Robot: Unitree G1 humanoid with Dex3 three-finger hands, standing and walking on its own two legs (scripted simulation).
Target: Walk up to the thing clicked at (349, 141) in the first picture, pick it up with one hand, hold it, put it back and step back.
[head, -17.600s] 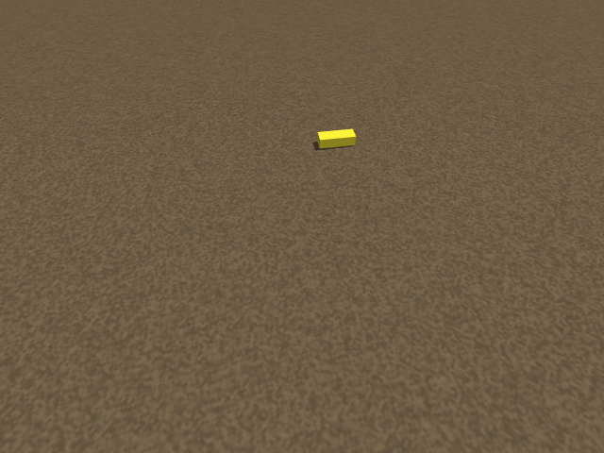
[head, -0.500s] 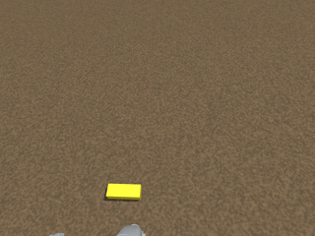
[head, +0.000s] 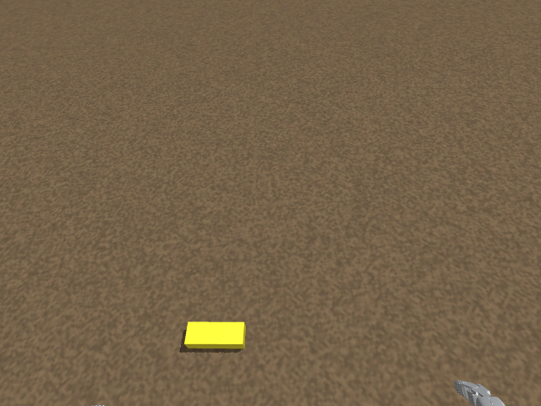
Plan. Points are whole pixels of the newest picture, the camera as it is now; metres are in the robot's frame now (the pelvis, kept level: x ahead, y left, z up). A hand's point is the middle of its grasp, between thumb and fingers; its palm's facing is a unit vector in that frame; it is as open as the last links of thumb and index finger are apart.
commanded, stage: walk up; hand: left
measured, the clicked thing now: (216, 335) +0.42 +0.25 -0.73
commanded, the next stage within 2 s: stand in 1.32 s
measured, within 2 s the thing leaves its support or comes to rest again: neither
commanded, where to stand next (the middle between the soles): +0.04 +0.01 m, yaw +1 degrees
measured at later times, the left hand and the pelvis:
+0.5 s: hand out of the picture +0.06 +0.27 -0.13, palm faces -0.02 -0.95 -0.33, open 7.4 cm; pelvis -0.02 +0.02 +0.02, yaw +0 degrees
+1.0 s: hand out of the picture +0.06 +0.27 -0.13, palm faces +0.01 -0.94 -0.33, open 7.4 cm; pelvis -0.01 +0.02 +0.03, yaw +1 degrees
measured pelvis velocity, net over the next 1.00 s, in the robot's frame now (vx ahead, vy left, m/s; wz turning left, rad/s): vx -0.01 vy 0.02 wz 0.02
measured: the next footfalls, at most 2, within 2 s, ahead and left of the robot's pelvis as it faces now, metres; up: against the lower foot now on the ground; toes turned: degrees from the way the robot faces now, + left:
none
